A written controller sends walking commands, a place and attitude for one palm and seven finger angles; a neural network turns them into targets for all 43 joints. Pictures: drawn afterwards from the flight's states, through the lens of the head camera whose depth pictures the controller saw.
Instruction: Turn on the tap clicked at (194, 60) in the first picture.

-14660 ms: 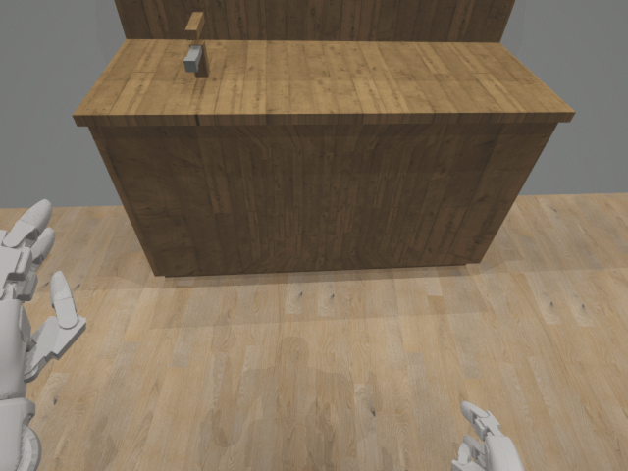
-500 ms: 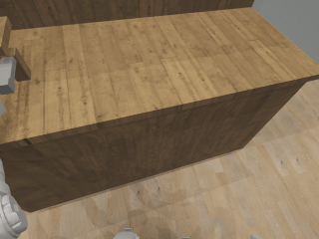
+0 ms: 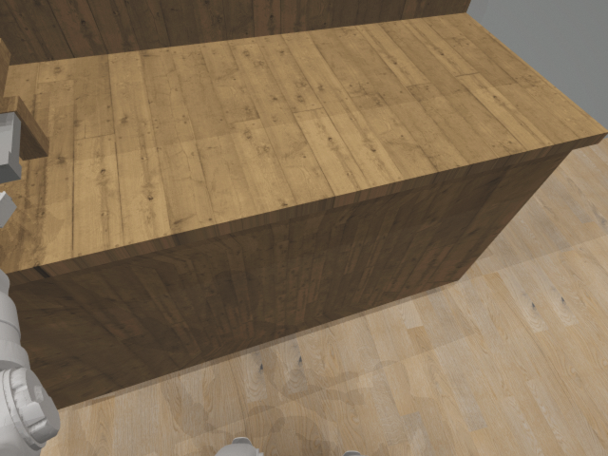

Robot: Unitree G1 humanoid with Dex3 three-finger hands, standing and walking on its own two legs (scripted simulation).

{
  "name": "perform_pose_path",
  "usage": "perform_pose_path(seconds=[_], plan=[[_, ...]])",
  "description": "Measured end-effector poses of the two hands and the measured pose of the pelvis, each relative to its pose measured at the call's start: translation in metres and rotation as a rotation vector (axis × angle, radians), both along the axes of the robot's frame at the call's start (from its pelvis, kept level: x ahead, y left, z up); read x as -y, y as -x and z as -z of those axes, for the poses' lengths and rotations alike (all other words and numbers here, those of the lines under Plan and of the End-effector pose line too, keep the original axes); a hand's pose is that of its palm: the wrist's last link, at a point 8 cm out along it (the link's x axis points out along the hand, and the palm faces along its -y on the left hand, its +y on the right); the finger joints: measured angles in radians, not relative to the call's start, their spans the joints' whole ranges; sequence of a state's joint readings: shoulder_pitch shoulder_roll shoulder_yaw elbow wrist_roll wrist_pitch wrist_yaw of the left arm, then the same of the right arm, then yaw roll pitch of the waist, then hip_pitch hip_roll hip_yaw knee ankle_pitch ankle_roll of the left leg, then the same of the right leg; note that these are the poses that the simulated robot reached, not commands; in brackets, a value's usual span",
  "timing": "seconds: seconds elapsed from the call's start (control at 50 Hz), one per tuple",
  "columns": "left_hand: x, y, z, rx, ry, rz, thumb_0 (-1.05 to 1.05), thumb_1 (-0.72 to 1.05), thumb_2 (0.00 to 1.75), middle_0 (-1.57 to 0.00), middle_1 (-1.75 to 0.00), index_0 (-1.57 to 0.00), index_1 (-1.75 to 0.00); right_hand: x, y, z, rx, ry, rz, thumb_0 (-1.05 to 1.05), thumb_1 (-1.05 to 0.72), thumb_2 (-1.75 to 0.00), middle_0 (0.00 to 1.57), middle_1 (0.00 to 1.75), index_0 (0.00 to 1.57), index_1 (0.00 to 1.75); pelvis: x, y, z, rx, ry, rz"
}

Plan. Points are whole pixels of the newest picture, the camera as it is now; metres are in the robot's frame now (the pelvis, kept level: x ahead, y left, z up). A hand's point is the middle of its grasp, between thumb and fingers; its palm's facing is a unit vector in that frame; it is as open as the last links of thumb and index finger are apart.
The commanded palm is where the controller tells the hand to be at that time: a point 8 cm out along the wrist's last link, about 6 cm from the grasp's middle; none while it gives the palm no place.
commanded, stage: push the lever round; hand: left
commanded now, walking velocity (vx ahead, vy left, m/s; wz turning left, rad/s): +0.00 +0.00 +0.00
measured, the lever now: (2, 167) +0.44 +0.39 +0.11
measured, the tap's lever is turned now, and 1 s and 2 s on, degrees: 3 28 57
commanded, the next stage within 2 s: none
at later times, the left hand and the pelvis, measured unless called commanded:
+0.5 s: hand (38, 192) +0.41 +0.34 +0.10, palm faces +0.66 -0.75 -0.06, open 7.7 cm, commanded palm +0.37 +0.36 +0.10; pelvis +0.00 +0.00 +0.00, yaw +1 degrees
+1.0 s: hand (64, 180) +0.43 +0.32 +0.10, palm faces +0.75 -0.66 -0.06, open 7.8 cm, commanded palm +0.39 +0.33 +0.10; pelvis +0.01 +0.00 +0.00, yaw +1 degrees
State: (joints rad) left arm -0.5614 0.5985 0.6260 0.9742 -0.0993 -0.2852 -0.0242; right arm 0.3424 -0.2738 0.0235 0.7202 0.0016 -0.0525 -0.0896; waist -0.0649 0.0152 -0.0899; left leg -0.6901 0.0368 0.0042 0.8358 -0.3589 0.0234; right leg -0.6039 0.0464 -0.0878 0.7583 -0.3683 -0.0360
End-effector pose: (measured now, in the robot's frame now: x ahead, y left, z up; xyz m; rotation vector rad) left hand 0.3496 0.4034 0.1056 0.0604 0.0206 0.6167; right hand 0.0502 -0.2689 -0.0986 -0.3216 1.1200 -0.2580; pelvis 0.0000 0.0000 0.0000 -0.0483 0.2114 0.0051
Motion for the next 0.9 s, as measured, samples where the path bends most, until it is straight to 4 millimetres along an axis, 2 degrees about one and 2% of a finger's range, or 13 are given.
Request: perform_pose_path(seconds=[0.42, 0.9], plan=[[0.032, -0.010, 0.003, 0.003, 0.004, -0.090, -0.01, 0.92, 0.94, -0.15, -0.15, -0.15, -0.16, -0.011, -0.021, 0.001, 0.029, -0.031, -0.046, 0.01, -0.91, -0.90, 0.21, 0.30, 0.21, 0.30, 0.000, -0.003, -0.004, 0.010, -0.005, -0.015], [0.062, -0.029, 0.003, 0.001, 0.006, -0.203, 0.02, 0.92, 0.92, -0.15, -0.15, -0.15, -0.16, -0.004, -0.002, 0.004, -0.031, -0.039, 0.000, 0.01, -0.91, -0.90, 0.20, 0.30, 0.21, 0.30, 0.002, -0.007, -0.005, 0.008, -0.010, -0.006]])
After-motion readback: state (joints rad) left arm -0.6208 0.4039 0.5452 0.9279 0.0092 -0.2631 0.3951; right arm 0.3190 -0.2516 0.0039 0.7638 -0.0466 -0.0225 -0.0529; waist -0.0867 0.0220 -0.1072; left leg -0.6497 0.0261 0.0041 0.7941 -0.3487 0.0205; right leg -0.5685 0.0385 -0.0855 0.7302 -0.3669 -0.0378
